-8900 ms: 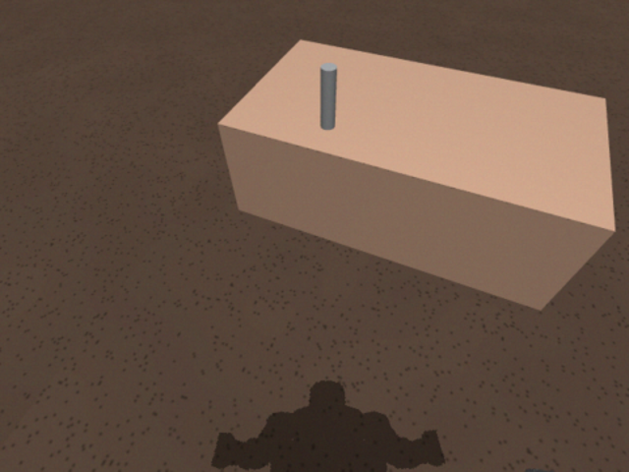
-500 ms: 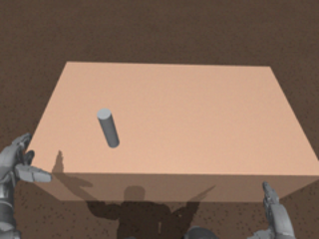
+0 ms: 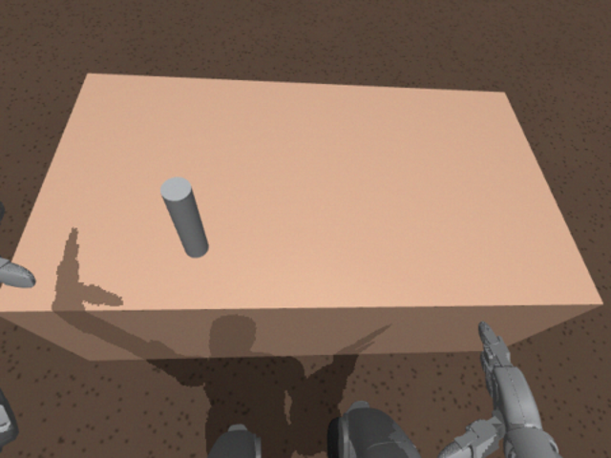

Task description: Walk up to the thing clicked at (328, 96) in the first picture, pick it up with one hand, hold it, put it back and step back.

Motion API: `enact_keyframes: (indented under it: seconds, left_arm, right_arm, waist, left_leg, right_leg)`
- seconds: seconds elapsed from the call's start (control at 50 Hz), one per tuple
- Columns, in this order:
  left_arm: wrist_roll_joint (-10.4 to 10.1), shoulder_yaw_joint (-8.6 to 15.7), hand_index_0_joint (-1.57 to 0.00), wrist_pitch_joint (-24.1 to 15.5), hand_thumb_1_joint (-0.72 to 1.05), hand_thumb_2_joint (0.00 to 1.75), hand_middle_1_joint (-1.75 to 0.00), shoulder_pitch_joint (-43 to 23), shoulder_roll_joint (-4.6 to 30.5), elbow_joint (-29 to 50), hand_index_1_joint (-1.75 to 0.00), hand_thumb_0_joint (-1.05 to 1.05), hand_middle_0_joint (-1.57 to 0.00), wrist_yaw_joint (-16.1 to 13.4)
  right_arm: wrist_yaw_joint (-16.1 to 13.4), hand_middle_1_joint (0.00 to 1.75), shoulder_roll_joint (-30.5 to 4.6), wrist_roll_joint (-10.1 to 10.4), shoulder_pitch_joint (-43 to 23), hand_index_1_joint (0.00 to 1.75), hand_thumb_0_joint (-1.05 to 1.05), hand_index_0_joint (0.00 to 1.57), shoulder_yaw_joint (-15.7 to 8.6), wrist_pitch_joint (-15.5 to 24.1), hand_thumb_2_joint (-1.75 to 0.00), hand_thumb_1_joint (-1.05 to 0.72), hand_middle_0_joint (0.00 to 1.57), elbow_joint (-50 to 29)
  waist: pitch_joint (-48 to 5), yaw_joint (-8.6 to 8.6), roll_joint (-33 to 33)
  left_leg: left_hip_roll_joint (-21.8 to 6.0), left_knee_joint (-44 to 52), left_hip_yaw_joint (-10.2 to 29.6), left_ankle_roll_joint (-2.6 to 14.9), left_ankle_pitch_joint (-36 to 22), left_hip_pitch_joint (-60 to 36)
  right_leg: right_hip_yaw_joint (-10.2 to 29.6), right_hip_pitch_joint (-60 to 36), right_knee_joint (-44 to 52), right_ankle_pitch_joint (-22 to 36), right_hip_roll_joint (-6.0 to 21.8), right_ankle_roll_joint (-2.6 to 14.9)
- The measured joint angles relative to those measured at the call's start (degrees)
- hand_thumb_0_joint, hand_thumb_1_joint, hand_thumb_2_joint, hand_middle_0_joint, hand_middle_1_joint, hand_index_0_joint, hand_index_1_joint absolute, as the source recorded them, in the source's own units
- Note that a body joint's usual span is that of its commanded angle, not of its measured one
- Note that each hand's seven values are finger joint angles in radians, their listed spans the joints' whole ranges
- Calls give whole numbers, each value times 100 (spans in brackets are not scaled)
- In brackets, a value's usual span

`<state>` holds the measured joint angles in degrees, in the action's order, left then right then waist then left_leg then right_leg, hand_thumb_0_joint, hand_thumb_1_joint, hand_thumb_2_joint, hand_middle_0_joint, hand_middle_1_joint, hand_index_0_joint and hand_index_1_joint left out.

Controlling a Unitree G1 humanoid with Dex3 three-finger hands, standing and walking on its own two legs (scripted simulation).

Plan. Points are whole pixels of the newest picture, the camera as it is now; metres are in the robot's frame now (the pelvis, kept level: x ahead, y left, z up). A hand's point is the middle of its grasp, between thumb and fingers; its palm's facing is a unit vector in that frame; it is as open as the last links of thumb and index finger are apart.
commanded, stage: go down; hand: left
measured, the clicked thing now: (187, 221) +0.52 +0.19 -0.17
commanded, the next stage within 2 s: approach in 0.74 s
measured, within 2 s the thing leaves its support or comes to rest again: neither
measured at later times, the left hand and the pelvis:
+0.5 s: hand (0, 211) +0.41 +0.36 +0.05, palm faces +0.18 -0.98 -0.04, open 17.6 cm; pelvis +0.00 +0.01 -0.01, yaw +0 degrees
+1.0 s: hand out of the picture +0.44 +0.37 +0.05, palm faces +0.18 -0.98 +0.01, open 17.5 cm; pelvis +0.00 +0.01 -0.02, yaw -1 degrees
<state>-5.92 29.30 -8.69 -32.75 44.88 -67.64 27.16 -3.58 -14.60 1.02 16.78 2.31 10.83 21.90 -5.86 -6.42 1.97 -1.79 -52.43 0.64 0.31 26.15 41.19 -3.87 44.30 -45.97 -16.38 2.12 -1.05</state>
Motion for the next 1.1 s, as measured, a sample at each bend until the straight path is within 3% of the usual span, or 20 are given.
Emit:
enact_keyframes:
  seconds: [0.32,0.9,1.0,1.1]
  left_arm:
    - [50,254,-7,92,-59,6,-5,-138,80,129,-5,-2,-6,56]
    - [51,551,-6,-70,-55,8,-5,-852,719,-323,-6,-2,-6,265]
    - [-118,509,-6,-322,-56,5,-4,-990,760,-515,-5,-2,-6,315]
    - [-403,531,-5,-875,-57,3,-4,-1074,583,-606,-5,-2,-6,329]
  right_arm:
    - [56,5,-60,-7,238,5,-1,5,-34,-83,-5,54,6,-426]
    - [51,5,-85,-61,343,5,-1,5,71,-39,-5,55,5,-983]
    - [96,5,-58,-88,248,5,-1,5,108,10,-5,55,5,-841]
    - [180,5,-40,-147,84,5,-1,5,135,-4,-5,56,5,-859]
  waist:
    - [-130,-57,-22]
    - [-125,-313,31]
    - [-153,-358,39]
    - [-105,-423,60]
  left_leg:
    - [-21,-369,-1,37,223,291]
    - [-45,-718,57,36,327,759]
    - [-44,-880,80,44,368,1003]
    - [-32,-1257,108,58,460,1487]
  right_leg:
    - [15,283,-317,-176,-14,-39]
    - [-25,714,-596,-244,-32,-36]
    - [-41,939,-725,-271,-28,-33]
    - [-52,1407,-1072,-344,-7,-42]
